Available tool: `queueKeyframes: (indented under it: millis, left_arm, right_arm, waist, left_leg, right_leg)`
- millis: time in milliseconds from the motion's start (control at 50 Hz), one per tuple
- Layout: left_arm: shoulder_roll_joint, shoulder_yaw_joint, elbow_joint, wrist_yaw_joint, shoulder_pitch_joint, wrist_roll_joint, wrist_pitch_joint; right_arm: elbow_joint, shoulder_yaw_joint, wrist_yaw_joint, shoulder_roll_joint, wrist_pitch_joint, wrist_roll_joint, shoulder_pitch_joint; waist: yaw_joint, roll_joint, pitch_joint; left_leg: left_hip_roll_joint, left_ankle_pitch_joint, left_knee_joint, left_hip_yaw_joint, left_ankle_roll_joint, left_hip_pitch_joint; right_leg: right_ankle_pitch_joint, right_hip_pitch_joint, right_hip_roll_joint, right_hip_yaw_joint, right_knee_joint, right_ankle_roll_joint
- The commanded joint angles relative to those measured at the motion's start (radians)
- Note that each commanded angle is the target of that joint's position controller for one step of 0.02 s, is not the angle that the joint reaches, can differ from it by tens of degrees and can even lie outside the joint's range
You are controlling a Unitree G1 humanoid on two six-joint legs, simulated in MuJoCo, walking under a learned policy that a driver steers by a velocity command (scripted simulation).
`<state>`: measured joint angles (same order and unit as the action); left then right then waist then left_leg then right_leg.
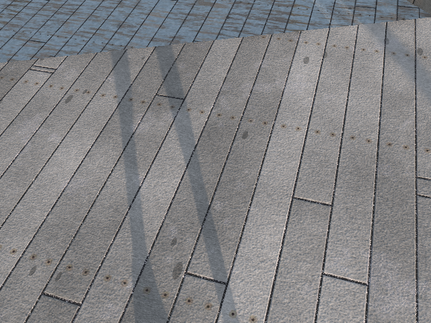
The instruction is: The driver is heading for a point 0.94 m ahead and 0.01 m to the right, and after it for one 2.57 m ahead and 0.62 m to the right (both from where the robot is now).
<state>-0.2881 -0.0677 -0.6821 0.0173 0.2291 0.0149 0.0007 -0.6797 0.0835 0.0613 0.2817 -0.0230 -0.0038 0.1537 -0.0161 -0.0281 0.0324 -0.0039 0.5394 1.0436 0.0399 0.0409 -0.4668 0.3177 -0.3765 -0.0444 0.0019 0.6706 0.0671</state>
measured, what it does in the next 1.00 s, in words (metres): walks ahead: left foot, then right foot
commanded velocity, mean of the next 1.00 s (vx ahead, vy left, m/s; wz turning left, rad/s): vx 0.40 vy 0.00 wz -0.18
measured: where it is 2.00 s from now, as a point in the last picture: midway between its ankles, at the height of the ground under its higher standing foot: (277, 288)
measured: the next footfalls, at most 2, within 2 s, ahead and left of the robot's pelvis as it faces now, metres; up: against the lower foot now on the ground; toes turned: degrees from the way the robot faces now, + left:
left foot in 0.40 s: +0.16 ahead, +0.13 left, +0.00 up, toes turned -14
right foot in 0.84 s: +0.41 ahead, -0.19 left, +0.00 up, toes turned -12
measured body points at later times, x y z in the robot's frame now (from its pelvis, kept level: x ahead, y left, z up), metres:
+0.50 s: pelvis +0.11 +0.03 +0.02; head +0.12 +0.04 +0.47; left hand +0.27 +0.27 -0.09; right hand +0.18 -0.26 -0.08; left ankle +0.12 +0.14 -0.72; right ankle +0.04 -0.08 -0.67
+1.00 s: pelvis +0.35 -0.08 +0.01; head +0.38 -0.09 +0.46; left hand +0.55 +0.15 -0.07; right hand +0.35 -0.37 -0.11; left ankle +0.29 +0.09 -0.63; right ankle +0.37 -0.18 -0.72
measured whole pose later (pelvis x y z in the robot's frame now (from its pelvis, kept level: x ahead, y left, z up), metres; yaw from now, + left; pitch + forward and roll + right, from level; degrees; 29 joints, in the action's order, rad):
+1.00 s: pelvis +0.35 -0.08 +0.01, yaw -8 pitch +2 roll -1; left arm -0.26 -0.05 -0.66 0.03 0.18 0.01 0.09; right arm -0.81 0.05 0.00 0.30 0.06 -0.03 0.34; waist 0.03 -0.03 0.04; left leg -0.06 0.35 1.17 0.06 -0.01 -0.45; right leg 0.18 -0.31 -0.01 -0.08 0.46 0.04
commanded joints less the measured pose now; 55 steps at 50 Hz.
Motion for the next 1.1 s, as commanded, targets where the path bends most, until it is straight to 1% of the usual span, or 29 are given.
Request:
queueKeyframes:
  millis: [20,80,160,220,300,360,380,400,420,440,460,480,520,580,660,720,780,820,840,860,880,900,920,940,960,980,1020,1040,1100]
  left_arm:
    - [-0.161,-0.038,0.088,-0.018,0.003,-0.029,0.028]
    - [-0.144,-0.029,0.098,-0.040,0.019,-0.020,0.023]
    - [-0.158,-0.039,0.088,-0.050,0.072,-0.029,0.033]
    - [-0.178,-0.049,0.088,-0.046,0.083,-0.035,0.031]
    - [-0.164,-0.041,0.076,-0.033,0.101,-0.037,0.031]
    - [-0.136,-0.028,0.078,-0.024,0.080,-0.035,0.026]
    - [-0.107,-0.018,0.082,-0.022,0.072,-0.031,0.026]
    - [-0.052,0.000,0.096,-0.021,0.048,-0.026,0.032]
    - [0.009,0.017,0.118,-0.021,0.066,-0.034,0.045]
    - [-0.079,-0.003,0.149,-0.029,0.017,-0.052,0.061]
    - [-0.132,-0.018,0.136,-0.028,0.007,-0.054,0.069]
    - [-0.130,-0.019,0.118,-0.021,0.013,-0.045,0.072]
    - [-0.106,-0.015,0.114,-0.009,-0.012,-0.024,0.078]
    - [-0.055,0.002,0.128,-0.002,-0.071,-0.017,0.083]
    - [-0.009,0.024,0.153,0.007,-0.194,-0.023,0.093]
    - [-0.017,0.023,0.170,0.026,-0.262,-0.038,0.099]
    - [-0.052,0.008,0.185,0.037,-0.269,-0.041,0.105]
    - [-0.106,-0.020,0.151,0.027,-0.116,-0.035,0.106]
    - [-0.152,-0.042,0.115,0.014,0.042,-0.029,0.102]
    - [-0.239,-0.062,0.095,-0.003,0.216,0.000,0.093]
    - [-0.251,-0.058,0.078,0.007,0.240,0.003,0.087]
    - [-0.149,-0.034,0.079,0.004,0.205,-0.003,0.084]
    - [-0.118,-0.022,0.072,0.001,0.143,-0.016,0.083]
    - [-0.104,-0.016,0.068,0.002,0.086,-0.011,0.085]
    - [-0.080,-0.011,0.062,0.007,0.039,-0.006,0.090]
    - [-0.078,-0.013,0.055,0.007,0.012,0.001,0.100]
    - [-0.043,-0.010,0.036,0.010,-0.018,-0.005,0.122]
    - [-0.070,-0.017,0.028,0.007,-0.048,0.000,0.126]
    - [-0.095,-0.026,0.007,-0.009,-0.074,0.000,0.125]
  right_arm:
    - [0.080,0.036,-0.008,0.121,0.029,0.004,-0.032]
    - [0.079,0.030,-0.033,0.089,0.055,0.006,-0.049]
    - [0.071,0.018,-0.047,0.063,0.093,0.001,-0.097]
    - [0.068,0.016,-0.059,0.066,0.112,-0.009,-0.119]
    - [0.060,0.010,-0.076,0.072,0.135,-0.019,-0.115]
    - [0.038,0.012,-0.077,0.072,0.150,-0.020,-0.046]
    - [0.025,0.016,-0.073,0.081,0.153,-0.015,0.004]
    - [0.006,0.024,-0.065,0.113,0.155,-0.004,0.112]
    - [-0.014,0.039,-0.061,0.195,0.149,0.015,0.197]
    - [-0.042,0.057,-0.073,0.228,0.145,0.015,0.258]
    - [-0.040,0.040,-0.073,0.171,0.146,-0.004,0.239]
    - [-0.031,0.025,-0.071,0.133,0.143,-0.007,0.211]
    - [-0.023,0.009,-0.070,0.106,0.134,0.000,0.167]
    - [-0.041,0.001,-0.069,0.109,0.131,0.002,0.176]
    - [-0.083,-0.003,-0.061,0.129,0.118,-0.012,0.226]
    - [-0.110,-0.003,-0.063,0.156,0.110,-0.021,0.279]
    - [-0.129,-0.002,-0.060,0.169,0.097,-0.028,0.292]
    - [-0.128,0.004,-0.055,0.194,0.087,-0.026,0.272]
    - [-0.115,-0.003,-0.054,0.183,0.088,-0.017,0.259]
    - [-0.071,-0.031,-0.055,0.092,0.095,0.007,0.280]
    - [-0.077,-0.055,-0.057,0.020,0.110,-0.016,0.403]
    - [-0.085,-0.023,-0.059,0.133,0.112,-0.046,0.321]
    - [-0.059,-0.014,-0.060,0.155,0.112,-0.052,0.229]
    - [-0.056,-0.016,-0.056,0.137,0.112,-0.036,0.189]
    - [-0.056,-0.012,-0.055,0.122,0.102,-0.024,0.177]
    - [-0.059,-0.013,-0.057,0.100,0.088,-0.029,0.206]
    - [-0.072,-0.013,-0.055,0.069,0.064,-0.030,0.210]
    - [-0.058,-0.012,-0.051,0.059,0.054,-0.026,0.205]
    - [-0.022,-0.014,-0.055,0.054,0.051,-0.006,0.145]
  waist:
    - [0.002,0.095,-0.090]
    - [0.000,0.143,-0.071]
    - [-0.024,0.148,-0.065]
    - [-0.034,0.174,-0.052]
    - [-0.044,0.182,-0.051]
    - [0.009,0.161,-0.049]
    - [0.036,0.150,-0.063]
    - [0.082,0.092,-0.098]
    - [0.075,-0.114,-0.118]
    - [0.097,-0.197,-0.031]
    - [0.086,-0.124,0.032]
    - [0.067,-0.098,0.042]
    - [0.046,-0.067,0.036]
    - [0.057,-0.073,0.029]
    - [0.101,-0.079,0.038]
    - [0.121,-0.084,0.048]
    - [0.086,-0.092,0.046]
    - [-0.018,-0.091,-0.055]
    - [-0.101,-0.077,-0.164]
    - [-0.141,0.090,-0.350]
    - [-0.087,0.353,-0.515]
    - [-0.108,0.239,-0.377]
    - [-0.093,0.185,-0.216]
    - [-0.061,0.108,-0.149]
    - [-0.026,0.104,-0.095]
    - [0.006,0.147,-0.083]
    - [0.026,0.119,-0.030]
    - [0.055,0.126,-0.016]
    - [0.060,0.105,0.013]
  left_leg:
    - [-0.039,-0.115,0.114,0.071,-0.022,-0.294]
    - [-0.020,-0.254,0.010,0.032,-0.010,-0.218]
    - [0.010,-0.301,-0.256,0.025,0.003,-0.153]
    - [0.030,-0.286,-0.388,0.024,0.005,-0.077]
    - [0.026,-0.296,-0.487,0.007,-0.019,0.045]
    - [0.027,-0.351,-0.620,-0.021,-0.063,0.224]
    - [0.000,-0.339,-0.639,-0.008,-0.078,0.319]
    - [-0.110,-0.265,-0.665,0.106,-0.117,0.469]
    - [-0.272,-0.020,-0.765,0.396,-0.215,0.617]
    - [-0.400,0.184,-0.847,0.663,-0.318,0.588]
    - [-0.386,0.204,-0.847,0.635,-0.324,0.561]
    - [-0.332,0.127,-0.846,0.540,-0.294,0.553]
    - [-0.268,-0.067,-0.866,0.397,-0.256,0.501]
    - [-0.208,-0.314,-0.904,0.248,-0.256,0.413]
    - [-0.158,-0.520,-0.892,0.101,-0.223,0.360]
    - [-0.193,-0.541,-0.882,0.099,-0.219,0.377]
    - [-0.238,-0.664,-0.827,0.132,-0.197,0.453]
    - [-0.208,-0.970,-0.642,0.098,-0.167,0.448]
    - [-0.160,-0.959,-0.450,0.065,-0.136,0.337]
    - [-0.067,-0.604,-0.088,0.022,-0.087,0.045]
    - [0.040,0.045,0.166,0.083,-0.058,-0.168]
    - [-0.012,0.001,0.263,0.125,-0.056,-0.259]
    - [-0.052,-0.089,0.255,0.084,-0.059,-0.297]
    - [-0.087,-0.162,0.215,0.070,-0.057,-0.260]
    - [-0.110,-0.214,0.178,0.065,-0.056,-0.226]
    - [-0.131,-0.250,0.168,0.070,-0.052,-0.165]
    - [-0.126,-0.267,0.149,0.067,-0.044,-0.135]
    - [-0.116,-0.290,0.122,0.063,-0.031,-0.147]
    - [-0.106,-0.421,-0.049,0.039,-0.009,-0.145]
  right_leg:
    - [0.219,0.251,0.286,0.519,-0.402,0.172]
    - [0.240,0.204,0.219,0.456,-0.466,0.153]
    - [0.134,0.233,0.198,0.414,-0.461,0.155]
    - [0.161,0.189,0.197,0.440,-0.452,0.164]
    - [0.191,0.143,0.211,0.474,-0.433,0.165]
    - [0.219,0.077,0.171,0.472,-0.376,0.127]
    - [0.221,0.031,0.141,0.449,-0.325,0.100]
    - [0.227,-0.081,0.091,0.383,-0.167,0.056]
    - [0.215,-0.285,-0.038,0.193,0.115,-0.005]
    - [0.272,-0.490,-0.020,0.144,0.312,-0.020]
    - [0.202,-0.555,0.028,0.170,0.418,-0.019]
    - [0.115,-0.566,0.052,0.150,0.454,-0.023]
    - [-0.010,-0.538,0.103,0.113,0.433,-0.035]
    - [-0.142,-0.457,0.123,0.044,0.337,-0.070]
    - [-0.296,-0.311,0.098,-0.010,0.050,-0.085]
    - [-0.339,-0.229,0.075,-0.023,-0.068,-0.072]
    - [-0.278,-0.165,0.059,-0.004,-0.143,-0.029]
    - [-0.252,0.083,0.016,-0.033,-0.190,0.016]
    - [-0.276,0.338,0.059,-0.005,-0.172,0.048]
    - [-0.236,0.710,0.312,0.276,-0.139,0.126]
    - [-0.017,0.849,0.492,0.685,-0.285,0.228]
    - [0.067,0.743,0.446,0.635,-0.334,0.186]
    - [0.002,0.595,0.412,0.463,-0.352,0.152]
    - [-0.121,0.468,0.368,0.362,-0.373,0.137]
    - [-0.159,0.365,0.326,0.284,-0.421,0.128]
    - [-0.179,0.289,0.319,0.237,-0.464,0.137]
    - [-0.392,0.215,0.291,0.118,-0.492,0.132]
    - [-0.492,0.193,0.302,0.076,-0.501,0.137]
    - [-0.711,0.172,0.281,-0.063,-0.492,0.128]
